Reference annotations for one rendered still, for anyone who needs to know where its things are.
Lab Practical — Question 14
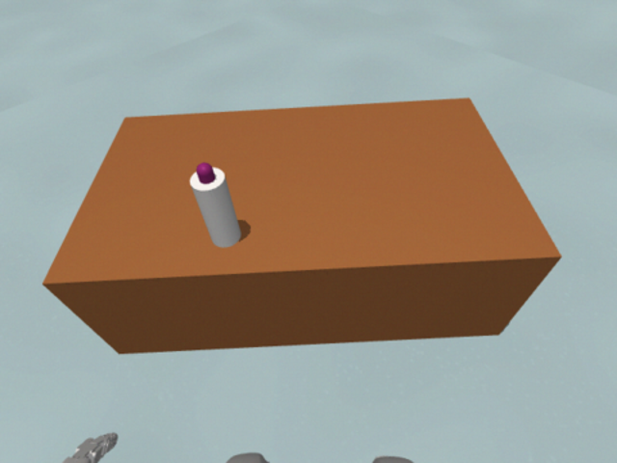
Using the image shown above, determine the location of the bottle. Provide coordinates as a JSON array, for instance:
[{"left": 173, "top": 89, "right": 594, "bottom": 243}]
[{"left": 190, "top": 163, "right": 241, "bottom": 248}]

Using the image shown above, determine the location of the left robot hand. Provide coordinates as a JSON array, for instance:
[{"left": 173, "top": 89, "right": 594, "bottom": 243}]
[{"left": 62, "top": 433, "right": 118, "bottom": 463}]

